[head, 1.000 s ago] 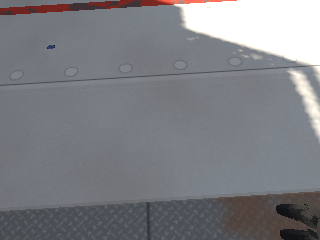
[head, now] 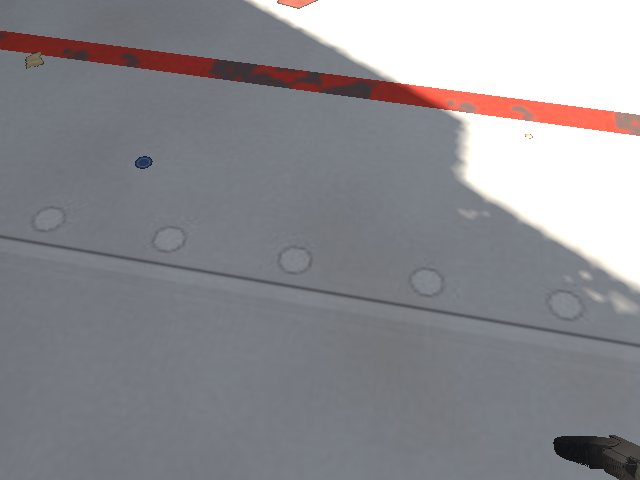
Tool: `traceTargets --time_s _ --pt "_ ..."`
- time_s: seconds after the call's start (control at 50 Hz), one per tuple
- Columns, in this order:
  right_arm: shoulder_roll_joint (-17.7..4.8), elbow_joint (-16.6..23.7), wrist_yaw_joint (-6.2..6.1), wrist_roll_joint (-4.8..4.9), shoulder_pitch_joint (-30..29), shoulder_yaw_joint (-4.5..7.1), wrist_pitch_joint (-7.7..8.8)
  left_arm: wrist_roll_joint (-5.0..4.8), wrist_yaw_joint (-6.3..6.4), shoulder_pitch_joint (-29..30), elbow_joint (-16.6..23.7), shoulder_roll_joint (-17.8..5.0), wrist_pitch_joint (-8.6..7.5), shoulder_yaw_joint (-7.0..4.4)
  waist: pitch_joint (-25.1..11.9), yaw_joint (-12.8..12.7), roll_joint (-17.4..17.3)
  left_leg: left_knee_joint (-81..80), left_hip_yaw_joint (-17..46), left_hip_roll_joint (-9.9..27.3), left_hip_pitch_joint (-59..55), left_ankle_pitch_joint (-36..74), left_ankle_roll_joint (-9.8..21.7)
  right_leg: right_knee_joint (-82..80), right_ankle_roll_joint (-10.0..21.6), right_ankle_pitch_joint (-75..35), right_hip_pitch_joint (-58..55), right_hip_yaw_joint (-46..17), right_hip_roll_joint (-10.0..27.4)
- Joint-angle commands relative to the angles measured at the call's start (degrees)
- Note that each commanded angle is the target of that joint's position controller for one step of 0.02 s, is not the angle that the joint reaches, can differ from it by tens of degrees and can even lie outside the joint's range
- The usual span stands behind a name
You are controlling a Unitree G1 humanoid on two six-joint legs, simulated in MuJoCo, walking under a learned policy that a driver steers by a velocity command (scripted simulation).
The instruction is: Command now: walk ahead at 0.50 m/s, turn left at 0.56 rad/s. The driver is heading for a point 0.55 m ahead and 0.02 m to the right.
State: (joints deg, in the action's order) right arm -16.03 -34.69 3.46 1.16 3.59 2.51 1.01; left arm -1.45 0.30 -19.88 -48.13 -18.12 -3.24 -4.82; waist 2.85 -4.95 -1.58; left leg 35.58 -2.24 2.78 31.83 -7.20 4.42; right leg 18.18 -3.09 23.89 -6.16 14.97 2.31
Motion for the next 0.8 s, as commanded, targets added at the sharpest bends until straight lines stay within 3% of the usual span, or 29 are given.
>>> traceTargets --time_s 0.02,0.04,0.06,0.08,0.1,0.12,0.14,0.16,0.22,0.26,0.32,0.38,0.46,0.5,0.52,0.54,0.56,0.58,0.6,0.62,0.64,0.66,0.68,0.74,0.8 --pt "-12.0 -0.5 -1.11 0.21 18.0 5.77 -0.35 -0.25 0.81 2.7 4.2 -10.6 0.17 -2.14 -10.7 13.5 3.6 -3.3 -2.1 -6.3 -29.0 -0.7 5.2 27.3 6.0 -54.6 12.0 -1.7 10.5" --pt "-19.2 -1.1 -2.23 0.67 20.7 7.35 -0.56 2.29 0.45 -1.3 7.2 -3.9 -0.55 0.07 -15.1 10.3 -11.1 -5.4 24.5 8.3 -49.2 -5.2 13.4 49.4 2.0 -12.5 36.9 -2.1 2.9" --pt "-18.3 1.4 -1.86 0.48 20.3 6.35 0.50 1.98 -0.14 0.2 8.5 -3.4 -2.57 1.08 -24.9 10.1 -10.7 -16.2 50.7 16.5 -55.2 -16.1 20.1 60.0 1.4 11.3 47.0 -16.4 -4.4" --pt "-13.8 0.9 -1.29 -0.01 19.1 4.89 1.48 -0.47 -0.74 7.0 10.1 -8.2 -3.69 -0.21 -18.8 12.2 -4.6 -19.4 44.7 15.5 -51.6 -16.2 16.4 61.4 2.5 6.9 52.8 -20.5 -1.2" --pt "-12.2 0.5 -1.28 -0.17 17.0 4.40 2.07 -0.93 -0.79 8.9 10.8 -7.6 -4.42 0.13 -12.0 10.5 -3.3 -19.5 37.1 13.4 -43.8 -12.6 14.5 57.5 3.5 1.8 53.2 -19.6 0.9" --pt "-10.6 0.8 -1.42 -0.14 13.1 3.89 2.25 0.39 -0.28 8.5 10.1 -7.1 -4.64 0.12 -8.0 7.8 0.3 -19.4 31.1 10.8 -35.6 -6.3 12.7 52.5 3.4 -2.0 50.1 -19.6 3.2" --pt "-9.0 1.5 -1.64 -0.65 10.3 3.31 2.36 1.43 0.00 7.3 9.5 -7.6 -4.25 -0.28 -6.4 5.5 -0.7 -20.2 26.8 8.9 -29.5 -0.2 11.7 48.5 3.1 -4.8 45.8 -20.0 4.7" --pt "-8.6 2.1 -1.84 -1.13 8.9 3.13 2.43 1.80 -0.09 6.6 9.3 -7.6 -3.59 -0.40 -5.9 4.3 -1.9 -21.4 25.4 7.8 -25.6 3.2 11.7 47.0 2.5 -6.5 42.6 -20.1 5.0" --pt "-8.3 0.6 -2.66 -1.11 9.3 2.86 3.14 2.21 -0.22 5.3 8.1 -5.0 -2.07 0.25 -5.7 3.5 -1.4 -23.3 18.5 6.6 -21.4 13.1 12.1 41.1 0.1 -11.8 40.7 -18.0 4.8" --pt "-8.4 -1.2 -3.18 -1.12 11.0 2.68 3.41 1.98 -0.35 9.0 8.7 -3.5 -1.81 0.94 -3.9 5.2 -1.9 -24.3 14.3 5.5 -21.3 15.3 10.7 33.9 -0.6 -19.2 42.0 -17.5 5.1" --pt "-8.8 -3.1 -3.43 -1.09 12.8 2.43 3.55 1.16 -1.05 14.2 9.5 -2.4 -2.14 1.66 -2.1 7.9 -2.5 -25.4 10.0 4.3 -21.7 10.2 8.0 22.8 0.2 -30.7 40.3 -16.5 4.1" --pt "-9.9 -5.3 -3.33 -1.12 15.1 2.57 3.80 0.31 -1.95 18.4 10.7 -2.5 -2.43 1.91 0.5 9.9 -2.0 -26.8 9.7 7.0 -24.9 5.5 7.8 17.2 1.7 -34.3 40.9 -16.2 3.1" --pt "-10.3 -8.1 -3.44 -0.96 16.9 2.93 3.05 0.13 -3.47 21.1 12.6 -2.9 -2.55 1.95 2.4 10.4 -1.1 -24.1 8.4 10.9 -35.3 11.2 7.0 13.5 4.8 -26.6 46.4 -16.9 1.8" --pt "-10.9 -8.5 -3.84 -0.81 16.1 3.22 2.43 0.30 -4.08 19.7 13.0 -3.2 -2.53 1.79 1.1 9.1 -1.6 -20.4 6.7 11.5 -38.4 21.6 5.7 12.7 6.6 -21.3 44.6 -15.7 0.2" --pt "-11.4 -8.3 -4.08 -0.93 15.3 3.36 2.15 0.48 -4.08 17.1 12.7 -4.1 -2.38 1.34 -1.1 7.6 -2.5 -16.7 5.4 11.0 -38.9 32.2 4.8 12.7 7.6 -18.8 40.2 -14.0 -1.6" --pt "-11.9 -8.1 -4.37 -1.03 14.4 3.43 1.70 0.72 -3.86 12.2 11.6 -5.6 -2.16 0.41 -5.0 4.8 -2.8 -9.7 3.7 9.7 -38.6 43.1 3.8 12.7 8.9 -17.8 32.9 -11.7 -4.0" --pt "-11.0 -7.6 -4.80 -1.10 13.8 2.91 1.24 1.19 -3.36 4.8 9.9 -7.9 -2.10 -0.91 -9.5 0.6 -1.2 2.0 1.3 6.9 -34.2 47.0 1.7 10.4 10.6 -22.3 20.9 -12.1 -5.1" --pt "-8.4 -6.0 -5.20 -2.59 16.7 1.67 1.80 1.93 -2.74 -2.3 9.5 -13.0 -1.97 -2.03 -17.4 -0.4 6.9 20.7 -0.3 3.1 -19.2 28.0 -1.4 13.1 15.8 -37.0 1.5 -27.4 6.5" --pt "-2.9 -6.6 -4.13 -2.92 24.0 -0.13 2.92 1.71 -2.88 -3.0 9.0 -13.6 -2.02 -1.78 -24.7 3.4 18.3 38.9 2.9 -8.3 0.8 -26.8 -5.2 8.1 25.7 -40.1 -15.1 -53.5 19.1" --pt "-9.0 -7.6 -3.36 -1.34 19.6 0.95 3.78 0.97 -2.64 -4.4 9.4 -8.2 -1.59 -0.52 -25.4 -0.5 9.4 43.5 10.0 -5.6 4.0 -27.8 -4.8 6.2 23.6 -39.5 -14.7 -51.9 17.9" --pt "-9.9 -5.5 -3.03 0.29 13.6 1.26 4.15 1.14 -2.29 0.1 10.1 -7.4 -1.32 -0.07 -17.2 -0.3 6.6 42.4 8.8 -2.8 6.9 -24.0 -4.8 5.7 21.5 -45.0 -7.6 -42.7 16.5" --pt "-9.5 -5.0 -3.29 -0.15 10.4 1.05 4.20 1.23 -2.10 3.3 10.4 -6.3 -1.07 0.34 -12.1 0.8 1.3 38.8 7.4 -0.5 6.5 -21.0 -5.1 5.0 19.9 -51.0 0.0 -36.7 14.5" --pt "-9.2 -4.8 -3.61 -1.00 9.2 1.26 3.83 1.41 -1.92 5.5 10.6 -5.4 -0.94 0.73 -8.9 2.4 0.4 35.0 6.8 0.9 4.4 -19.0 -5.5 3.5 19.0 -53.7 6.6 -33.4 12.9" --pt "-6.1 -6.5 -4.37 -1.19 14.8 0.86 1.73 2.24 -1.74 9.0 10.0 -4.3 -1.19 1.30 -8.4 7.0 4.7 26.6 6.0 1.8 -5.1 -14.5 -7.6 -0.5 18.7 -57.8 17.3 -26.1 9.2" --pt "-4.7 -6.9 -5.13 -1.72 14.5 0.50 0.87 2.15 -1.17 10.7 8.7 -5.3 -0.81 1.03 -9.3 7.3 5.9 16.2 5.1 1.5 -7.5 -8.0 -9.0 -0.8 17.8 -59.8 18.9 -21.3 7.3"
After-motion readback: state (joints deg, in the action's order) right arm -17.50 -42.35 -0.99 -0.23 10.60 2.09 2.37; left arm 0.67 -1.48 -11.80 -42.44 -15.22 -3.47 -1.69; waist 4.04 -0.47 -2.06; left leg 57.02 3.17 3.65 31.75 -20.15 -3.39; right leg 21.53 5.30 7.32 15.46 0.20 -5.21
